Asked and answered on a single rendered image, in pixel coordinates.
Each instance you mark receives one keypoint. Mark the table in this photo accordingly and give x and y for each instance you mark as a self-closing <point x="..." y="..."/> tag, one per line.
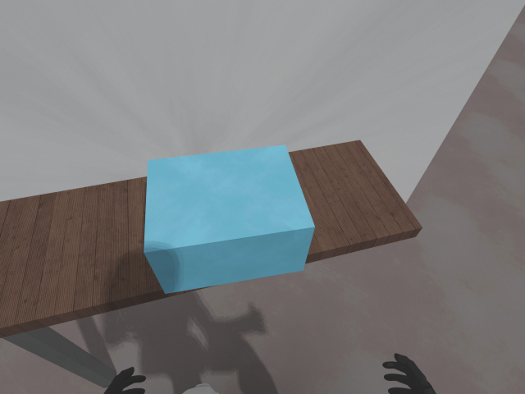
<point x="76" y="253"/>

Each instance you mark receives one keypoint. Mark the robot left hand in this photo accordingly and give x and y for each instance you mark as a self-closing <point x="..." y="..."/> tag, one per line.
<point x="124" y="379"/>

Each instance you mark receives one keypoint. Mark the carton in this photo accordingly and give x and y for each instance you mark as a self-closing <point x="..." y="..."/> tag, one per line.
<point x="218" y="218"/>

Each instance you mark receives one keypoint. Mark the robot right hand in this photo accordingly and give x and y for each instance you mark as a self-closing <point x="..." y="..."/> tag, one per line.
<point x="415" y="379"/>

